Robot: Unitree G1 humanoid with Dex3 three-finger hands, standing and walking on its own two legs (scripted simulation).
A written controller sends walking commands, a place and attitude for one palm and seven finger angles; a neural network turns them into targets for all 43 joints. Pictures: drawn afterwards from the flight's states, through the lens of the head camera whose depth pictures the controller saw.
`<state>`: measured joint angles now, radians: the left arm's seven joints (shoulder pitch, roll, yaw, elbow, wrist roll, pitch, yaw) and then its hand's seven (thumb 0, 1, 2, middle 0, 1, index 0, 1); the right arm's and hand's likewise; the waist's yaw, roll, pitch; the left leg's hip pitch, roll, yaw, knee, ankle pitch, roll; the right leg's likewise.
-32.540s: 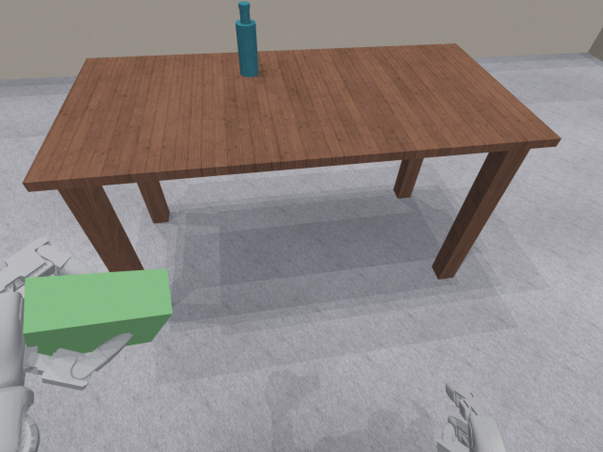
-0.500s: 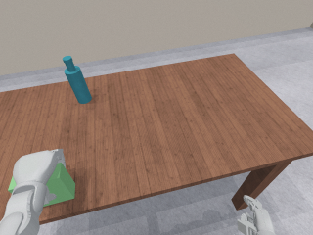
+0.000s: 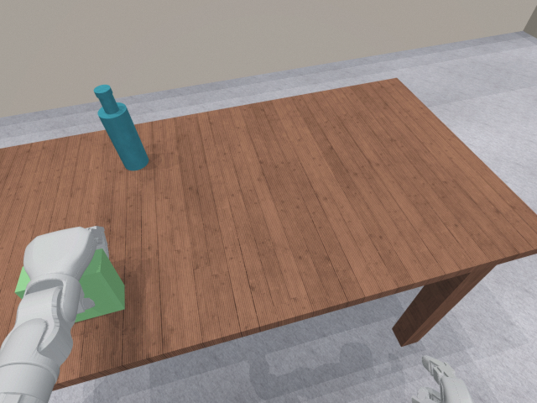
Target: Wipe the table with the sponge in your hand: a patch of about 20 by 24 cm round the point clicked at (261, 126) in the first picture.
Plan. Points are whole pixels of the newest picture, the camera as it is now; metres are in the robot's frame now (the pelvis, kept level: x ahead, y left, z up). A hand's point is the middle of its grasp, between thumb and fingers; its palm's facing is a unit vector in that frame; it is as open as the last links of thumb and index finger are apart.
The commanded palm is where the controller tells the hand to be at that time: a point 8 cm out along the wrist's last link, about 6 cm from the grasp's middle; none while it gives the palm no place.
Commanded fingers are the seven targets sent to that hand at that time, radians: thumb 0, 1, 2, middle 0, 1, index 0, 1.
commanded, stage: wipe forward along the first lane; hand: left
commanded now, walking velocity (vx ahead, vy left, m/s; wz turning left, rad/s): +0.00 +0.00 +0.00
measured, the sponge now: (81, 295) +0.25 +0.36 -0.03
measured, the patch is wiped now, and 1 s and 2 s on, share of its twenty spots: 0.25 0.50 0.50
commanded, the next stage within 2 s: slide across to the middle lane in 0.94 s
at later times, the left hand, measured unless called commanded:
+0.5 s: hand (79, 245) +0.32 +0.37 +0.02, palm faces -0.16 +0.01 -0.99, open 9.2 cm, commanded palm +0.32 +0.37 +0.06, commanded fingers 0.00 0.10 1.30 -1.20 -1.60 -1.20 -1.60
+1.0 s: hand (79, 218) +0.37 +0.40 +0.02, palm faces -0.20 +0.01 -0.98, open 9.2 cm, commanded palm +0.37 +0.39 +0.06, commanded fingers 0.00 0.10 1.30 -1.20 -1.60 -1.20 -1.60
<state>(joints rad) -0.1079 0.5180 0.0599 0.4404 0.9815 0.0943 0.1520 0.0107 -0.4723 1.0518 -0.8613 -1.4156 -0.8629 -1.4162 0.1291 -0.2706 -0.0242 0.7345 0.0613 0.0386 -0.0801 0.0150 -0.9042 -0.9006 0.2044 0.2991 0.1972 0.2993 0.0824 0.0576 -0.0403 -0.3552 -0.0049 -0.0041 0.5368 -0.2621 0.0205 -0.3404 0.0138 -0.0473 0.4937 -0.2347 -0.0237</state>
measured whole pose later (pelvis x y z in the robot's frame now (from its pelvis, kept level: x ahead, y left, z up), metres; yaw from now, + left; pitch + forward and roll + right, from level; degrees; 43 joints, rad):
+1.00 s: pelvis -0.02 +0.01 -0.02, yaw -1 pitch +15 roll -3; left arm -0.64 0.76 0.14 1.08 1.07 -0.09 0.16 0.02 -0.50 1.08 -0.86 -1.39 -0.87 -1.42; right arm 0.29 -0.30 -0.02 0.75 0.08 0.08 -0.06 0.01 -0.90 -0.90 0.20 0.30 0.20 0.30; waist -0.04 0.04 -0.10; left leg -0.68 0.02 -0.01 0.73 -0.31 0.03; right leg -0.64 0.04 -0.05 0.63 -0.25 -0.02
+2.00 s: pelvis +0.03 +0.01 +0.00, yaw -1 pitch +10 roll -1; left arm -0.44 0.47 -0.03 0.74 1.01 0.19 0.21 0.00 -0.45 1.07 -0.80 -1.46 -0.80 -1.48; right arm 0.18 -0.27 -0.03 0.72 0.07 0.15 -0.03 0.01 -0.91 -0.90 0.20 0.30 0.20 0.30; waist 0.02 0.05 -0.11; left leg -0.42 0.00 0.00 0.56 -0.31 0.03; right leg -0.40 0.02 -0.04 0.49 -0.26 -0.01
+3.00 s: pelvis +0.03 +0.01 +0.00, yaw -1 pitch +5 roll -1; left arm -0.09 0.37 -0.15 0.30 0.99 0.38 0.24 0.02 -0.42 1.05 -0.75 -1.50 -0.78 -1.50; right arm 0.08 -0.26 0.00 0.65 0.09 0.12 -0.02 0.01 -0.91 -0.90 0.20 0.30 0.20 0.30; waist 0.07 0.06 -0.10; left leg -0.32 -0.02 0.02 0.54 -0.32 0.03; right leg -0.32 0.01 -0.02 0.51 -0.29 -0.01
